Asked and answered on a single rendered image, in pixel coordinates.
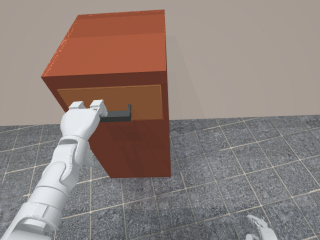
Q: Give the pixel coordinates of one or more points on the drawer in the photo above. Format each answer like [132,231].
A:
[145,100]

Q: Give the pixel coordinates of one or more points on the left robot forearm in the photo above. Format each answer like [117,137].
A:
[42,212]

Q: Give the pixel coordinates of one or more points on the handle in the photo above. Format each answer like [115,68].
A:
[117,116]

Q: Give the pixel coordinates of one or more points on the left robot upper arm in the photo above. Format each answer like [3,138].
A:
[24,235]

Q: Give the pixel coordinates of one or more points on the robot left hand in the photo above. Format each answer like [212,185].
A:
[82,122]

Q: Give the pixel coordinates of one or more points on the robot right hand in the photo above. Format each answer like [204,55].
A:
[261,227]

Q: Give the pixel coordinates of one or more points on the cabinet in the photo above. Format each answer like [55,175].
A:
[112,50]

